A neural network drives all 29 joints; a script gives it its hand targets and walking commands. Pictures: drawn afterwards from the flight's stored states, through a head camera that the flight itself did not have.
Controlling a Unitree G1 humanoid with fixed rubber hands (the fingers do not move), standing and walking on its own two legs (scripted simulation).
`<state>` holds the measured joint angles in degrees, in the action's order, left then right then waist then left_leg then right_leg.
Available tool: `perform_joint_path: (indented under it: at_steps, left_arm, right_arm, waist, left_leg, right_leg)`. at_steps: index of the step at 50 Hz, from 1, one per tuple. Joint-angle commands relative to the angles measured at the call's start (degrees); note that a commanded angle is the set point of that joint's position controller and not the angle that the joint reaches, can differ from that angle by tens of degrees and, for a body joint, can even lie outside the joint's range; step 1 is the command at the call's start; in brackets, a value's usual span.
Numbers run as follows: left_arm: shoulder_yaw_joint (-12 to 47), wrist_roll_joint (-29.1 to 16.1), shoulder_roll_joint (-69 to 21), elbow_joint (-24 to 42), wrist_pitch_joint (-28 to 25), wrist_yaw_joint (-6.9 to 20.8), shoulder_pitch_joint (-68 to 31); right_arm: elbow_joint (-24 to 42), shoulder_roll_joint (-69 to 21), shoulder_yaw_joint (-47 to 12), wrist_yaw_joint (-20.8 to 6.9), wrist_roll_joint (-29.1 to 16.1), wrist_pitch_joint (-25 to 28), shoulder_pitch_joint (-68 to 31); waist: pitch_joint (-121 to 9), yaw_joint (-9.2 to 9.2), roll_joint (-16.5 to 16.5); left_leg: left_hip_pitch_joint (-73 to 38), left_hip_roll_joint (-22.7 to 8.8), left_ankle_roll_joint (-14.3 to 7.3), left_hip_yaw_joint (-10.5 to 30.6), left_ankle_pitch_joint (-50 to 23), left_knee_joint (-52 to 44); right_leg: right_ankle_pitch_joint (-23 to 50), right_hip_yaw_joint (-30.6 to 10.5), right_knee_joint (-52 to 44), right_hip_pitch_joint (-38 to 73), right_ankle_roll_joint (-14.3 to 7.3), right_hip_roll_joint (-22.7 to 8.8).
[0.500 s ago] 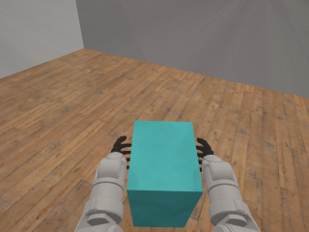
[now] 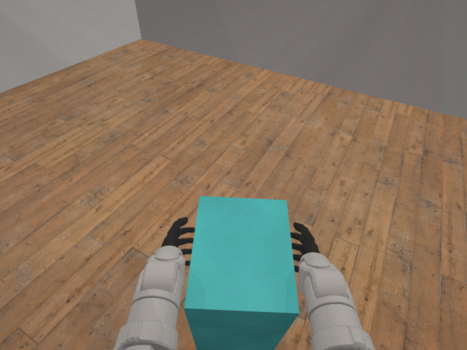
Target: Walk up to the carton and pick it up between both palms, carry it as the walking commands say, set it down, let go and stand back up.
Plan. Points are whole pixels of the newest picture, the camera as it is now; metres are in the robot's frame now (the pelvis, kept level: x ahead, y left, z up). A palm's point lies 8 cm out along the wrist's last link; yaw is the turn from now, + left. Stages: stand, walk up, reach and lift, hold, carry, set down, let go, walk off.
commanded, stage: set down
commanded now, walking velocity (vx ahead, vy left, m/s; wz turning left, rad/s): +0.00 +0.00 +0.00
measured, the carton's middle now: (238, 280) +0.31 +0.02 -0.07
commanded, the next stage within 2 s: none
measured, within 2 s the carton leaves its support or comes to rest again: neither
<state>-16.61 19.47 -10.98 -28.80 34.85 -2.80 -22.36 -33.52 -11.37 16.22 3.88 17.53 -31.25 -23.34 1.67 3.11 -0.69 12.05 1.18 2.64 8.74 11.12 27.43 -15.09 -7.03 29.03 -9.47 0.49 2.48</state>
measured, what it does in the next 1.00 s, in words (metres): lowers itself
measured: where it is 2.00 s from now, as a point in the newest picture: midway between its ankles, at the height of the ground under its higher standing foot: outside the picture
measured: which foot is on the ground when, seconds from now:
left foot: down 0.00-1.00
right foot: down 0.00-1.00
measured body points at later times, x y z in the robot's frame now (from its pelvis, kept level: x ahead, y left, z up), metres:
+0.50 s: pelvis -0.02 +0.01 -0.03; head +0.08 +0.03 +0.41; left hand +0.32 +0.15 -0.08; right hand +0.33 -0.10 -0.09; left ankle +0.05 +0.15 -0.74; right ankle +0.01 -0.13 -0.74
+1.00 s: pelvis -0.04 +0.00 -0.10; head +0.13 +0.01 +0.31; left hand +0.34 +0.15 -0.17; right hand +0.36 -0.10 -0.17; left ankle +0.05 +0.15 -0.74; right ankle +0.01 -0.13 -0.74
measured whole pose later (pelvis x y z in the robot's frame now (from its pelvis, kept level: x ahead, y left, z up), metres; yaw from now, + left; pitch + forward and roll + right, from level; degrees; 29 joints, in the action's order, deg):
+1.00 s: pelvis -0.04 +0.00 -0.10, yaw -2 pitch +27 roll +0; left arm -25.7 17.5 -11.5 -33.8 10.3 -4.7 -33.5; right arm -41.4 -9.0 21.4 4.3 16.3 -10.2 -38.0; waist -5.5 2.9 -1.9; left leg 70.7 3.6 4.2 8.6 19.9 63.6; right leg -23.7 -7.9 65.5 -68.6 2.4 6.6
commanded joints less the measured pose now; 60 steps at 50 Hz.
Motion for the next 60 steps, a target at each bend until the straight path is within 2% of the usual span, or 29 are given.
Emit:
perform_joint_path:
  at_steps: [1,7,13,19,22,28,35,41,49,60]
  left_arm:
    - [25.5,-12.6,-55.7,1.7,-5.0,12.6,-25.2]
    - [24.1,-10.9,-54.9,-0.3,-9.0,12.1,-20.6]
    - [23.2,-8.9,-56.2,-4.1,-14.4,11.2,-20.7]
    - [22.2,-6.1,-57.2,-7.6,-19.8,9.7,-21.7]
    - [22.7,-5.5,-57.0,-8.0,-22.1,9.0,-23.3]
    - [24.8,-5.6,-56.6,-7.2,-25.2,8.2,-28.9]
    - [24.5,-5.3,-54.9,-7.5,-26.2,7.9,-36.0]
    - [22.8,-5.2,-54.2,-8.6,-25.7,8.4,-39.4]
    - [21.7,-5.8,-53.3,-9.5,-25.8,8.4,-42.0]
    - [23.3,-7.8,-53.0,-9.3,-26.7,6.4,-42.8]
  right_arm:
    - [1.1,-58.6,-24.7,-12.7,-11.6,3.9,-24.9]
    - [-0.4,-56.1,-23.0,-12.6,-9.7,7.9,-21.1]
    - [-2.9,-53.6,-21.4,-12.6,-7.1,13.5,-22.3]
    - [-4.3,-50.9,-21.9,-12.7,-5.2,18.8,-26.3]
    - [-4.7,-49.8,-22.8,-12.6,-4.7,20.9,-29.0]
    - [-5.5,-50.1,-23.8,-11.7,-4.6,23.7,-34.0]
    - [-7.9,-51.5,-23.2,-10.5,-4.6,24.2,-39.2]
    - [-9.4,-53.1,-22.7,-9.7,-4.6,23.4,-41.8]
    - [-10.1,-53.5,-22.6,-8.6,-5.1,23.5,-43.6]
    - [-9.1,-52.0,-25.1,-6.9,-7.9,25.3,-45.7]
  waist:
    - [-21.4,0.22,-0.6]
    - [-23.3,0.43,0.1]
    - [-26.2,-0.02,1.1]
    - [-29.5,0.53,1.3]
    - [-31.5,0.84,0.7]
    - [-36.9,0.36,-0.2]
    - [-40.8,0.53,0.2]
    - [-43.6,0.6,-0.5]
    - [-47.0,0.71,-1.0]
    - [-54.2,0.67,-0.5]
  left_leg:
    - [-10.2,5.6,-2.2,-5.3,-15.0,-0.5]
    - [-6.8,5.5,-2.0,-4.8,-19.7,1.6]
    - [-3.3,5.6,-1.3,-4.7,-20.7,5.1]
    - [2.6,5.8,-0.7,-5.2,-18.0,10.0]
    - [6.3,6.0,-0.3,-5.5,-14.8,12.3]
    - [12.6,6.6,0.1,-6.4,-7.2,16.6]
    - [20.6,7.1,0.1,-7.8,0.5,21.7]
    - [27.4,7.6,-0.1,-9.0,2.8,26.3]
    - [34.6,8.3,-0.2,-9.8,1.6,31.8]
    - [38.8,9.4,0.6,-9.7,-3.4,39.6]
  right_leg:
    - [14.2,2.1,-5.1,-1.8,-0.2,2.7]
    - [17.5,2.1,-2.4,-6.3,-0.6,3.6]
    - [14.9,2.6,1.2,-13.5,-1.1,5.1]
    - [9.9,3.2,6.1,-22.2,-1.4,6.4]
    - [7.0,3.3,8.6,-25.7,-1.3,6.8]
    - [2.5,3.7,13.4,-31.0,-0.9,7.2]
    - [-3.1,4.2,18.7,-36.9,-0.2,7.4]
    - [-4.9,4.7,22.4,-40.2,0.5,7.8]
    - [-3.4,5.5,27.5,-44.4,1.2,8.5]
    - [0.8,6.6,36.1,-51.3,2.2,9.7]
